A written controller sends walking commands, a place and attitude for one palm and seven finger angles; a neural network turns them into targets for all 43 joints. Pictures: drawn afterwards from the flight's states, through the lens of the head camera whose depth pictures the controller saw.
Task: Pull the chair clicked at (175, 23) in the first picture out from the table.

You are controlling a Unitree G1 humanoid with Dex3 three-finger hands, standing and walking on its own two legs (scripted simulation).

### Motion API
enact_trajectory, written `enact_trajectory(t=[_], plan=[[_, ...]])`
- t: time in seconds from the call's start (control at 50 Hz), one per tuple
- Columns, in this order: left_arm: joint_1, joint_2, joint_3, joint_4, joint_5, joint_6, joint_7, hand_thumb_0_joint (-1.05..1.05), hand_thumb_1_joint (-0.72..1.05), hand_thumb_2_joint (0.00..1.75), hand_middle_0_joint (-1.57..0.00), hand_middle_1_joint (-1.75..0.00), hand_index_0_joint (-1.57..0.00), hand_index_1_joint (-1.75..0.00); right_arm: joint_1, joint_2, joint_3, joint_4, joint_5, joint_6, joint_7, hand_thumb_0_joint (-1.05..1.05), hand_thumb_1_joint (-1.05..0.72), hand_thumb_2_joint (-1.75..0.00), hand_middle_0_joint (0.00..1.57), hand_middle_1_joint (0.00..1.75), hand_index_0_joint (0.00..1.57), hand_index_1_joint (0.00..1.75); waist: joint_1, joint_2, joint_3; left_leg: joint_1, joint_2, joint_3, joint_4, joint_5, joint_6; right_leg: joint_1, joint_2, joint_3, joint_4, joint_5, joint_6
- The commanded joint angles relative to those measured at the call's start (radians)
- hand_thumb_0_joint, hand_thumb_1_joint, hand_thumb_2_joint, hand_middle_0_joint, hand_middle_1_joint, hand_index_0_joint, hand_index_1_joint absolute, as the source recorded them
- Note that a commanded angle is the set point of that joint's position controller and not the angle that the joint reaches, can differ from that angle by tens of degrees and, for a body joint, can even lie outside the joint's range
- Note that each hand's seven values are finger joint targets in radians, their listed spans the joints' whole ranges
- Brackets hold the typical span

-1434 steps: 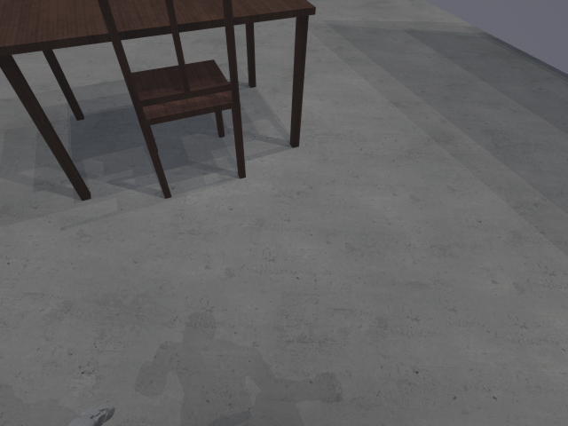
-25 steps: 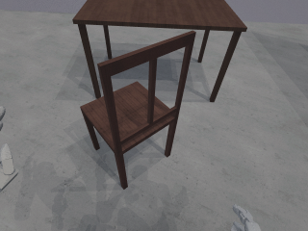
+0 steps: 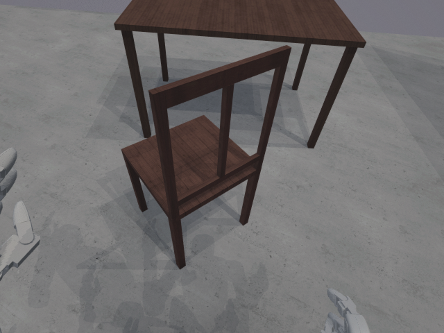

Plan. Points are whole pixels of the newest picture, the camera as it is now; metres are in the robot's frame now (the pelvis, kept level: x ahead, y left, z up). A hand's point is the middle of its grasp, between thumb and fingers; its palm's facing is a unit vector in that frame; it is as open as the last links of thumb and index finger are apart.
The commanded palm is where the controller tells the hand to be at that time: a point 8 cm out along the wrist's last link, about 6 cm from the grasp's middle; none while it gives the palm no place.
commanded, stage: stop stepping back and stand still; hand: left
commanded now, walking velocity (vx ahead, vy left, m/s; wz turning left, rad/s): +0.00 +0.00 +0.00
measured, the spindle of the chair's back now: (224, 136) +0.66 +0.03 -0.06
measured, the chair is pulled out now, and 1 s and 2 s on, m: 0.65 0.65 0.65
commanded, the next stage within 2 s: let the arm hang, fingers relaxed in 0.30 s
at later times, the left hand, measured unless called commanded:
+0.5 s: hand (68, 264) +0.21 +0.27 +0.03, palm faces +0.21 -0.85 -0.48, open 7.4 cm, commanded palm none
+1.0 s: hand out of the picture -0.04 +0.21 -0.16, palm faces +0.04 -0.96 -0.28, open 7.3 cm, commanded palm none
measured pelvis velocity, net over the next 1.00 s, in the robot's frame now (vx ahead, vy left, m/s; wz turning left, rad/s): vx -0.01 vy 0.00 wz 0.04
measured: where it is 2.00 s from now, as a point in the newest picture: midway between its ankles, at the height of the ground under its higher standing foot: outside the picture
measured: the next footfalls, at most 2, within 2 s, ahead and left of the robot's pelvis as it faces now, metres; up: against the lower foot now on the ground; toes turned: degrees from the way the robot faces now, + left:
none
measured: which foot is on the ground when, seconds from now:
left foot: down 0.00-1.00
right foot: down 0.00-1.00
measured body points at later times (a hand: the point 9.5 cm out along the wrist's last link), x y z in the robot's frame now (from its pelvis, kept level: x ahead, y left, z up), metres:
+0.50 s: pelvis +0.01 +0.01 -0.01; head +0.03 +0.00 +0.44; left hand +0.20 +0.31 +0.06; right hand +0.17 -0.24 -0.11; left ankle -0.01 +0.10 -0.74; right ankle -0.01 -0.12 -0.74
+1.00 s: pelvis -0.01 +0.00 +0.00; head +0.02 -0.01 +0.45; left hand -0.04 +0.26 -0.14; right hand +0.00 -0.23 -0.16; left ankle -0.01 +0.10 -0.74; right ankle -0.01 -0.12 -0.74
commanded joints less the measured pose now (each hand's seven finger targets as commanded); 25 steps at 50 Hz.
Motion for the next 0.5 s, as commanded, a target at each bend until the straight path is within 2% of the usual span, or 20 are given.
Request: enact_trajectory(t=[0.0, 0.06, 0.12, 0.18, 0.22, 0.26, 0.3, 0.36, 0.38, 0.4, 0.42, 0.44, 0.46, 0.48], plan=[[-0.022, 0.245, 0.178, -0.267, -0.007, -0.081, 0.032, 0.0, 0.9, 0.9, -0.2, -0.3, -0.2, -0.3, -0.096, -0.133, -0.051, -0.175, 0.005, -0.054, -0.008, 0.0, -0.9, -0.9, 0.2, 0.3, 0.2, 0.3, -0.002, 0.179, -0.076, -0.009, 0.128, -0.149, -0.121, 0.319, 0.024, 0.094, -0.066, 0.082, -0.047, 0.288, -0.029], [0.037, 0.222, 0.183, -0.216, -0.02, -0.08, 0.029, 0.0, 0.9, 0.9, -0.2, -0.3, -0.2, -0.3, -0.082, -0.135, -0.056, -0.178, 0.01, -0.035, -0.002, 0.0, -0.9, -0.9, 0.2, 0.3, 0.2, 0.3, -0.012, 0.106, -0.13, 0.019, 0.11, -0.117, -0.08, 0.373, 0.012, 0.137, -0.081, 0.103, -0.05, 0.395, -0.037], [0.075, 0.193, 0.162, -0.167, -0.03, -0.071, 0.02, 0.0, 0.9, 0.9, -0.2, -0.3, -0.2, -0.3, -0.078, -0.138, -0.057, -0.184, 0.014, -0.017, 0.0, 0.0, -0.9, -0.9, 0.2, 0.3, 0.2, 0.3, -0.018, 0.083, -0.132, 0.03, 0.109, -0.105, -0.09, 0.387, 0.004, 0.133, -0.081, 0.096, -0.051, 0.407, -0.033], [0.065, 0.207, 0.169, -0.172, -0.03, -0.071, 0.02, 0.0, 0.9, 0.9, -0.2, -0.3, -0.2, -0.3, -0.088, -0.145, -0.061, -0.187, 0.015, -0.004, -0.002, 0.0, -0.9, -0.9, 0.2, 0.3, 0.2, 0.3, -0.017, 0.056, -0.135, 0.034, 0.112, -0.101, -0.084, 0.413, 0.008, 0.142, -0.089, 0.094, -0.051, 0.444, -0.029], [0.057, 0.209, 0.161, -0.19, -0.031, -0.073, 0.018, 0.0, 0.9, 0.9, -0.2, -0.3, -0.2, -0.3, -0.092, -0.144, -0.058, -0.192, 0.015, -0.003, -0.005, 0.0, -0.9, -0.9, 0.2, 0.3, 0.2, 0.3, -0.018, 0.059, -0.142, 0.05, 0.106, -0.097, -0.081, 0.459, 0.004, 0.144, -0.09, 0.087, -0.044, 0.474, -0.029], [0.044, 0.214, 0.159, -0.211, -0.03, -0.073, 0.02, 0.0, 0.9, 0.9, -0.2, -0.3, -0.2, -0.3, -0.097, -0.145, -0.058, -0.194, 0.013, -0.001, -0.007, 0.0, -0.9, -0.9, 0.2, 0.3, 0.2, 0.3, -0.015, 0.066, -0.14, 0.063, 0.106, -0.096, -0.084, 0.454, 0.005, 0.137, -0.09, 0.091, -0.051, 0.466, -0.026], [0.031, 0.228, 0.163, -0.232, -0.03, -0.071, 0.023, 0.0, 0.9, 0.9, -0.2, -0.3, -0.2, -0.3, -0.104, -0.145, -0.057, -0.196, 0.014, -0.002, -0.011, 0.0, -0.9, -0.9, 0.2, 0.3, 0.2, 0.3, -0.013, 0.093, -0.124, 0.051, 0.102, -0.095, -0.087, 0.417, 0.005, 0.134, -0.097, 0.099, -0.066, 0.449, -0.027], [0.021, 0.224, 0.163, -0.229, -0.027, -0.072, 0.028, 0.0, 0.9, 0.9, -0.2, -0.3, -0.2, -0.3, -0.102, -0.144, -0.056, -0.197, 0.012, -0.001, -0.011, 0.0, -0.9, -0.9, 0.2, 0.3, 0.2, 0.3, -0.011, 0.089, -0.115, 0.035, 0.096, -0.098, -0.093, 0.373, 0.005, 0.143, -0.096, 0.105, -0.079, 0.426, -0.027], [-0.061, 0.008, -0.27, 0.547, 0.087, 0.084, -0.107, 0.0, 0.9, 0.9, -0.2, -0.3, -0.2, -0.3, -0.09, -0.279, -0.091, 0.011, 0.005, -0.036, 0.08, 0.0, -0.9, -0.9, 0.2, 0.3, 0.2, 0.3, -0.057, 0.063, -0.036, -0.04, 0.088, -0.085, 0.083, 0.526, 0.011, -0.039, -0.138, 0.021, 0.122, 0.545, -0.042], [-0.059, -0.047, -0.258, 0.587, 0.088, 0.164, -0.129, 0.0, 0.9, 0.9, -0.2, -0.3, -0.2, -0.3, -0.005, -0.201, -0.095, 0.031, -0.006, 0.024, 0.079, 0.0, -0.9, -0.9, 0.2, 0.3, 0.2, 0.3, -0.038, -0.003, -0.122, 0.0, 0.094, -0.077, 0.063, 0.565, 0.0, -0.038, -0.128, 0.047, 0.083, 0.455, -0.044], [-0.062, -0.068, -0.272, 0.587, 0.085, 0.189, -0.134, 0.0, 0.9, 0.9, -0.2, -0.3, -0.2, -0.3, 0.009, -0.197, -0.089, 0.021, -0.008, 0.046, 0.076, 0.0, -0.9, -0.9, 0.2, 0.3, 0.2, 0.3, -0.037, 0.037, -0.109, -0.004, 0.105, -0.091, 0.042, 0.487, 0.004, -0.066, -0.115, 0.025, 0.086, 0.324, -0.039], [-0.092, -0.077, -0.285, 0.63, 0.078, 0.195, -0.137, 0.0, 0.9, 0.9, -0.2, -0.3, -0.2, -0.3, -0.014, -0.19, -0.077, 0.023, -0.016, 0.062, 0.075, 0.0, -0.9, -0.9, 0.2, 0.3, 0.2, 0.3, -0.019, 0.039, -0.116, -0.074, 0.135, -0.141, 0.009, 0.329, 0.029, -0.075, -0.098, 0.022, 0.099, 0.144, -0.029], [-0.13, -0.066, -0.29, 0.685, 0.076, 0.196, -0.14, 0.0, 0.9, 0.9, -0.2, -0.3, -0.2, -0.3, -0.035, -0.188, -0.065, 0.017, -0.024, 0.075, 0.075, 0.0, -0.9, -0.9, 0.2, 0.3, 0.2, 0.3, -0.005, 0.031, -0.08, -0.145, 0.136, -0.178, -0.018, 0.236, 0.047, -0.064, -0.088, 0.033, 0.096, 0.066, -0.021], [-0.159, -0.05, -0.294, 0.738, 0.076, 0.195, -0.14, 0.0, 0.9, 0.9, -0.2, -0.3, -0.2, -0.3, -0.043, -0.185, -0.057, 0.011, -0.032, 0.084, 0.074, 0.0, -0.9, -0.9, 0.2, 0.3, 0.2, 0.3, 0.003, -0.029, -0.068, -0.166, 0.12, -0.191, -0.016, 0.245, 0.049, -0.031, -0.092, 0.05, 0.073, 0.104, -0.023]])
